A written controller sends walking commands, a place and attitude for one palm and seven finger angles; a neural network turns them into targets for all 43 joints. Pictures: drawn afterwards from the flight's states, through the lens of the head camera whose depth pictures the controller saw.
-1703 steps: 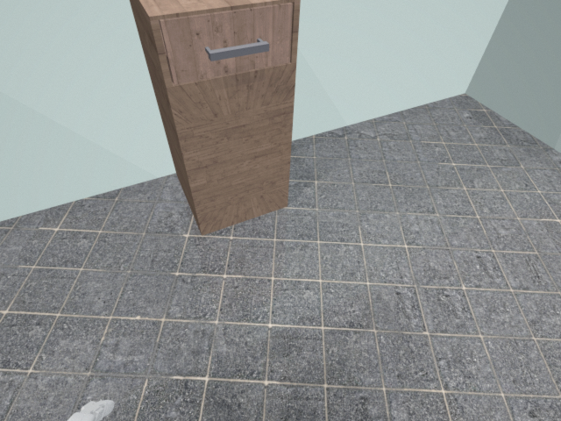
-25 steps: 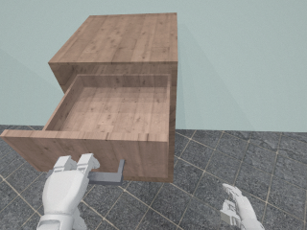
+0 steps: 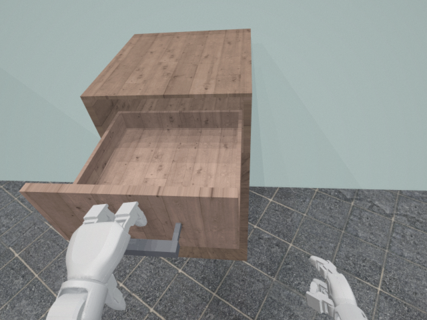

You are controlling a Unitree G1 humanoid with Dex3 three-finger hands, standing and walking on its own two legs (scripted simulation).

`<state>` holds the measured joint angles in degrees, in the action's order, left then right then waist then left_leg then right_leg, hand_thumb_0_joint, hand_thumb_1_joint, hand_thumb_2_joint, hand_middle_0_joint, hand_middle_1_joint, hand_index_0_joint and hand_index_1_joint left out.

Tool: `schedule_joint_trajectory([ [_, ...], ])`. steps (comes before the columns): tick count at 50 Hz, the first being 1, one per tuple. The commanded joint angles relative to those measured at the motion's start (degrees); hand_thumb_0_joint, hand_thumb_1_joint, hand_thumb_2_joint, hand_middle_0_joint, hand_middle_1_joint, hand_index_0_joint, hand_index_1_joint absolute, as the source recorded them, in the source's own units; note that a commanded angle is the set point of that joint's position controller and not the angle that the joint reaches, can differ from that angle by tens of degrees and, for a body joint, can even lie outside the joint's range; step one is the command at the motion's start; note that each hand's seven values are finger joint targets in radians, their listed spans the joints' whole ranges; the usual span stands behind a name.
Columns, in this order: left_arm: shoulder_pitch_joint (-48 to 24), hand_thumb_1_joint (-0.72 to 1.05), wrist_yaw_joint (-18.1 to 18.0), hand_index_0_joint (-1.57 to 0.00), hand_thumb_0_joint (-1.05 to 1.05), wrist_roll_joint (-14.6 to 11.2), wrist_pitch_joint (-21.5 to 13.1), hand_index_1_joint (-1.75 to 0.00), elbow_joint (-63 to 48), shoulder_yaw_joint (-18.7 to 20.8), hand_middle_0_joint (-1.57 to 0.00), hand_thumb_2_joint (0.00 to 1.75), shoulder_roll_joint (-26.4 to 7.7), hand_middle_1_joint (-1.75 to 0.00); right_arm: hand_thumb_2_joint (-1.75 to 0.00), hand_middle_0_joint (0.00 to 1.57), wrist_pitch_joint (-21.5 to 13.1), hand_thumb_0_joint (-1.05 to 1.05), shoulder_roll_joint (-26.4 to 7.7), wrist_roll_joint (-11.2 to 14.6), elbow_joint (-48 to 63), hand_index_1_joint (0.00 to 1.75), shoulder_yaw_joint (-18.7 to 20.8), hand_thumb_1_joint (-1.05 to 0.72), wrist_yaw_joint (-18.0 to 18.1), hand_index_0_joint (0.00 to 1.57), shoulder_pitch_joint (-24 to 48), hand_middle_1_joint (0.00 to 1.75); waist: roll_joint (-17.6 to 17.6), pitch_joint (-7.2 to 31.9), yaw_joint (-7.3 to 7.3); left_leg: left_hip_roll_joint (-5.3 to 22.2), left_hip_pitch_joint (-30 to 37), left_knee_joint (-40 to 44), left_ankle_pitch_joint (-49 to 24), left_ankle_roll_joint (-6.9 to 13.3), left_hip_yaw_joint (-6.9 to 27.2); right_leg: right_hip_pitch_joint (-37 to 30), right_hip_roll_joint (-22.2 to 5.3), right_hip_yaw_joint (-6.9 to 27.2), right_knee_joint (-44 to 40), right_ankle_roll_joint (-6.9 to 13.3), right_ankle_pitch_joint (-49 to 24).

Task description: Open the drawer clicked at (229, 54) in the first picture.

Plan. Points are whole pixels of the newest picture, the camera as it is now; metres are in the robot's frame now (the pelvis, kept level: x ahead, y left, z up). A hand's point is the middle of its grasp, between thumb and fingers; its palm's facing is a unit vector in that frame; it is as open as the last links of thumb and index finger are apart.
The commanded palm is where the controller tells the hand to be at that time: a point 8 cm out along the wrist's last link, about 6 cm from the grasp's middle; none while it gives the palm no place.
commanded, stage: lift the hand off the handle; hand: left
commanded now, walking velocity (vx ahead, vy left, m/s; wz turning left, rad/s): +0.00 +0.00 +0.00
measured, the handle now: (132, 236) +0.24 +0.20 +0.05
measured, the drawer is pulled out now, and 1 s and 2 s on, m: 0.30 0.30 0.30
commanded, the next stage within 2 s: draw the hand back to the body in 0.96 s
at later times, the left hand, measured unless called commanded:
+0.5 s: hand (107, 236) +0.20 +0.20 +0.12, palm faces +0.09 -0.12 -0.99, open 13.2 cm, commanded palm +0.17 +0.20 +0.21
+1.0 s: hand (100, 196) +0.23 +0.20 +0.19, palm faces +0.17 -0.10 -0.98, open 13.8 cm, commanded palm +0.17 +0.20 +0.25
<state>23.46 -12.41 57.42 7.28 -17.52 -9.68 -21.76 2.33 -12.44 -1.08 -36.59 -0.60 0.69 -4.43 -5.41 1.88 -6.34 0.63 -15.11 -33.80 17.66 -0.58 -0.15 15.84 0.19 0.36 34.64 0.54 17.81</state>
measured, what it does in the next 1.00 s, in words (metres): stands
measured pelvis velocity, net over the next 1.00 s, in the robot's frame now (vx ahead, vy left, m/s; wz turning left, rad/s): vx -0.01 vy -0.01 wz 0.00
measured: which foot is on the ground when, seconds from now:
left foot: down 0.00-1.00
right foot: down 0.00-1.00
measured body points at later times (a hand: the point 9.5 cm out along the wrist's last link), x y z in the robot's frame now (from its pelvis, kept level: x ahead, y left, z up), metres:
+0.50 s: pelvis +0.00 +0.00 +0.01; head -0.02 -0.05 +0.46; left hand +0.19 +0.21 +0.18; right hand +0.25 -0.17 -0.07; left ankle +0.00 +0.13 -0.73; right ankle +0.01 -0.11 -0.73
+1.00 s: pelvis -0.01 -0.01 +0.01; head -0.04 -0.07 +0.46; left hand +0.21 +0.20 +0.24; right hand +0.24 -0.19 -0.07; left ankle +0.01 +0.13 -0.73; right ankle +0.01 -0.11 -0.73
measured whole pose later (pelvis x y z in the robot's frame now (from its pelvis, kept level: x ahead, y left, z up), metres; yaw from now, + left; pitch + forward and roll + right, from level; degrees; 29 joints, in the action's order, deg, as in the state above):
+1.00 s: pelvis -0.01 -0.01 +0.01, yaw +0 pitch -5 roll +1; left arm 7.5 6.7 47.0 16.1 -27.6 -2.7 -30.5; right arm 6.1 -15.2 2.4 -35.7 -3.5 -1.2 -0.6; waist -8.5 -0.1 -5.7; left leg 0.7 -7.6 -23.9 11.7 -1.2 0.0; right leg 9.2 0.3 0.2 26.8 0.9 13.0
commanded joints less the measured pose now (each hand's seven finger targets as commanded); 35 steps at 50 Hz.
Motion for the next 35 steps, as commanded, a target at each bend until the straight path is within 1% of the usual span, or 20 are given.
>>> schedule_joint_trajectory([
  [1, -11.07, -0.5, -2.21, -0.3, 0.0, 0.46, 0.06, -1.2, -16.96, 7.59, -0.3, 0.3, -8.07, -1.2, -0.9, 0.2, -2.54, 0.0, -4.33, 0.45, 10.16, 0.3, 1.07, -0.9, -0.07, 0.2, 11.73, 0.3, 3.67, 6.04, -0.12, -1.89, 4.84, 6.2, -10.32, 1.74, -0.47, -0.97, 1.39, -0.02, -9.26, 1.17, -5.32],
  [2, -11.42, -0.5, -1.99, -0.3, 0.0, 0.02, 0.56, -1.2, -17.15, 9.08, -0.3, 0.3, -9.53, -1.2, -0.9, 0.2, -2.35, 0.0, -4.6, 0.79, 10.02, 0.3, 0.95, -0.9, 0.01, 0.2, 12.03, 0.3, 2.77, 6.26, -0.01, -1.62, 5.1, 6.47, -10.24, 1.47, -0.29, -1.98, 1.5, 0.22, -9.25, 1.44, -5.32],
  [3, -11.08, -0.5, -1.27, -0.3, 0.0, 0.29, 0.96, -1.2, -17.7, 6.23, -0.3, 0.3, -6.74, -1.2, -0.9, 0.2, -2.49, 0.0, -3.96, 0.68, 10.63, 0.3, 0.46, -0.9, -0.29, 0.2, 12.29, 0.3, 3.11, 6.58, -0.4, -1.79, 5.42, 6.49, -10.48, 1.85, -0.57, -1.93, 1.12, -0.39, -9.46, 1.17, -4.92],
  [5, -12.37, -0.5, -0.19, -0.3, 0.0, -0.32, 1.51, -1.2, -16.64, 8.04, -0.3, 0.3, -8.92, -1.2, -0.9, 0.2, -1.94, 0.0, -4.43, 0.78, 9.74, 0.3, 0.61, -0.9, 0.0, 0.2, 12.57, 0.3, 3.8, 4.65, -0.29, -1.73, 5.61, 7.85, -10.97, 1.76, -0.56, -2.99, 1.34, -0.27, -10.66, 1.03, -6.25],
  [7, -14.52, -0.5, 0.59, -0.3, 0.0, -1.07, 1.96, -1.2, -19.42, 9.46, -0.3, 0.3, -10.73, -1.2, -0.9, 0.2, -1.72, 0.0, -4.65, 1.26, 10.46, 0.3, 0.27, -0.9, 0.13, 0.2, 13.66, 0.3, 2.51, 5.36, -0.26, -1.36, 6.52, 8.23, -10.96, 1.67, -0.21, -4.0, 1.34, -0.08, -10.81, 1.18, -6.26],
  [8, -15.37, -0.5, 1.0, -0.3, 0.0, -0.53, 1.78, -1.2, -20.27, 8.11, -0.3, 0.3, -9.52, -1.2, -0.9, 0.2, -1.98, 0.0, -4.16, 1.04, 10.34, 0.3, -0.1, -0.9, -0.08, 0.2, 13.27, 0.3, 2.94, 7.88, -0.53, -1.55, 7.25, 8.24, -11.99, 1.88, -0.4, -4.77, 0.99, -0.63, -10.57, 1.09, -6.35],
  [9, -15.38, -0.5, 1.49, -0.3, 0.0, -1.13, 1.52, -1.2, -20.4, 7.95, -0.3, 0.3, -9.58, -1.2, -0.9, 0.2, -1.73, 0.0, -4.12, 1.15, 9.74, 0.3, 0.33, -0.9, -0.11, 0.2, 13.44, 0.3, 2.0, 5.95, -0.13, -1.4, 7.97, 8.89, -12.96, 1.75, -0.26, -4.82, 1.28, -0.26, -11.39, 1.22, -7.61],
  [12, -16.48, -0.5, 2.15, -0.3, 0.0, -2.54, 1.35, -1.2, -23.08, 10.65, -0.3, 0.3, -12.31, -1.2, -0.9, 0.2, -1.8, 0.0, -4.71, 1.59, 10.44, 0.3, 0.05, -0.9, 0.16, 0.2, 14.11, 0.3, -0.03, 6.8, -0.35, -1.05, 8.37, 9.42, -12.57, 1.51, 0.03, -6.38, 1.43, -0.32, -11.56, 1.2, -7.83],
  [13, -16.8, -0.5, 2.51, -0.3, 0.0, -1.74, 1.12, -1.2, -23.41, 8.18, -0.3, 0.3, -9.94, -1.2, -0.9, 0.2, -2.27, 0.0, -3.98, 1.19, 10.47, 0.3, -0.5, -0.9, -0.19, 0.2, 13.75, 0.3, 1.05, 7.89, -0.66, -1.48, 8.68, 9.2, -13.57, 1.75, -0.25, -6.26, 0.97, -0.93, -11.62, 1.14, -7.48],
  [15, -16.04, -0.5, 3.29, -0.3, 0.0, -2.33, 1.18, -1.2, -22.11, 8.84, -0.3, 0.3, -10.54, -1.2, -0.9, 0.2, -1.74, 0.0, -4.45, 1.13, 9.68, 0.3, -0.02, -0.9, -0.09, 0.2, 13.67, 0.3, 2.51, 5.9, -0.46, -1.42, 9.14, 10.09, -14.45, 1.69, -0.23, -6.61, 1.18, -0.78, -12.81, 0.98, -9.02],
  [17, -19.02, -0.5, 3.85, -0.3, 0.0, -3.11, 1.51, -1.2, -23.84, 10.56, -0.3, 0.3, -12.46, -1.2, -0.9, 0.2, -1.77, 0.0, -4.66, 1.76, 10.0, 0.3, -0.25, -0.9, -0.05, 0.2, 14.91, 0.3, 0.68, 5.61, -0.07, -1.01, 9.34, 10.3, -13.69, 1.43, 0.1, -6.99, 1.31, -0.27, -12.94, 1.13, -8.77],
  [18, -19.48, -0.5, 4.4, -0.3, 0.0, -2.19, 1.64, -1.2, -23.31, 7.75, -0.3, 0.3, -9.96, -1.2, -0.9, 0.2, -2.09, 0.0, -3.96, 1.41, 10.05, 0.3, -0.71, -0.9, -0.45, 0.2, 14.76, 0.3, 1.42, 6.88, -0.52, -1.3, 9.64, 10.41, -14.21, 1.61, -0.28, -6.94, 0.88, -1.06, -12.87, 0.99, -7.78],
  [19, -20.19, -0.5, 4.88, -0.3, 0.0, -2.94, 1.67, -1.2, -22.59, 7.94, -0.3, 0.3, -10.5, -1.2, -0.9, 0.2, -1.65, 0.0, -4.12, 1.57, 9.16, 0.3, -0.28, -0.9, -0.42, 0.2, 14.7, 0.3, 1.22, 4.8, 0.15, -1.12, 9.77, 11.41, -14.08, 1.47, 0.15, -6.89, 1.2, -0.65, -13.61, 1.1, -7.9],
  [22, -23.29, -0.5, 5.65, -0.3, 0.0, -4.01, 1.86, -1.2, -25.35, 11.11, -0.3, 0.3, -14.25, -1.2, -0.9, 0.2, -1.95, 0.0, -4.7, 2.02, 10.04, 0.3, -0.47, -0.9, -0.17, 0.2, 16.06, 0.3, -0.31, 6.67, -0.39, -1.09, 10.34, 11.55, -13.53, 1.56, 0.18, -8.83, 1.21, 0.01, -13.94, 1.0, -8.52],
  [23, -23.74, -0.5, 6.01, -0.3, 0.0, -3.14, 1.55, -1.2, -25.42, 9.28, -0.3, 0.3, -12.65, -1.2, -0.9, 0.2, -2.39, 0.0, -4.1, 1.52, 10.0, 0.3, -0.98, -0.9, -0.42, 0.2, 15.57, 0.3, 1.31, 8.59, -0.82, -1.46, 10.78, 11.48, -14.69, 1.67, -0.22, -9.29, 0.65, -0.91, -13.61, 0.91, -8.33],
  [27, -25.52, -0.5, 7.09, -0.3, 0.0, -5.22, 1.13, -1.2, -27.11, 12.17, -0.3, 0.3, -15.27, -1.2, -0.9, 0.2, -2.5, 0.0, -4.6, 2.24, 10.16, 0.3, -0.66, -0.9, -0.31, 0.2, 16.5, 0.3, 0.72, 6.82, -0.25, -1.12, 11.29, 12.17, -14.17, 1.43, 0.25, -9.32, 1.08, 0.06, -14.97, 0.82, -8.59],
  [28, -25.63, -0.5, 7.41, -0.3, 0.0, -4.65, 1.04, -1.2, -25.73, 10.21, -0.3, 0.3, -13.44, -1.2, -0.9, 0.2, -2.84, 0.0, -3.94, 1.69, 9.73, 0.3, -1.08, -0.9, -0.6, 0.2, 16.02, 0.3, 2.21, 7.98, -0.75, -1.55, 11.36, 12.12, -15.18, 1.61, -0.32, -9.76, 0.44, -0.75, -14.84, 0.67, -8.48],
  [31, -25.45, -0.5, 8.2, -0.3, 0.0, -5.65, 1.41, -1.2, -26.32, 11.87, -0.3, 0.3, -15.24, -1.2, -0.9, 0.2, -2.25, 0.0, -4.62, 1.85, 9.52, 0.3, -0.55, -0.9, -0.86, 0.2, 16.06, 0.3, 1.82, 7.08, -0.83, -1.69, 11.55, 12.64, -16.5, 1.43, -0.16, -10.42, 0.49, -0.19, -15.31, 0.57, -11.07],
  [32, -25.72, -0.5, 8.51, -0.3, 0.0, -6.67, 1.92, -1.2, -26.35, 14.42, -0.3, 0.3, -17.07, -1.2, -0.9, 0.2, -2.64, 0.0, -4.72, 2.49, 9.87, 0.3, -0.65, -0.9, -0.86, 0.2, 16.99, 0.3, 1.18, 7.36, -0.85, -1.24, 11.11, 12.59, -15.64, 1.33, 0.11, -10.99, 0.87, 0.43, -15.14, 0.71, -10.64],
  [35, -24.85, -0.5, 10.36, -0.3, 0.0, -6.41, 4.42, -1.2, -20.1, 12.48, -0.3, 0.3, -15.5, -1.2, -0.9, 0.2, -1.28, 0.0, -4.95, 2.34, 8.46, 0.3, -0.75, -0.9, -1.46, 0.2, 16.49, 0.3, 2.51, 4.03, -0.87, -1.61, 8.95, 14.05, -14.41, 1.11, -0.49, -10.27, 0.45, 0.02, -15.86, 0.32, -8.99],
])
